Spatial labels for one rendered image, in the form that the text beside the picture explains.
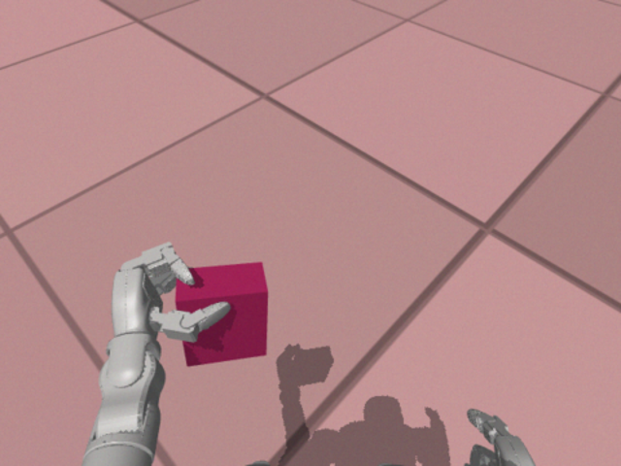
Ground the carton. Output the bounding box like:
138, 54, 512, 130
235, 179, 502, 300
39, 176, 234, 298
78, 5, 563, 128
176, 262, 268, 367

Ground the right robot hand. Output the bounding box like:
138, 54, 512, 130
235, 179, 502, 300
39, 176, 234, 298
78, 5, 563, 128
464, 409, 536, 466

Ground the left robot hand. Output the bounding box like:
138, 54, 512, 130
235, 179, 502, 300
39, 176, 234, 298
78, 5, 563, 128
112, 242, 231, 343

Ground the left robot arm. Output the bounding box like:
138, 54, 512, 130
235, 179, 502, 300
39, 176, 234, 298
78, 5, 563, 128
82, 332, 166, 466

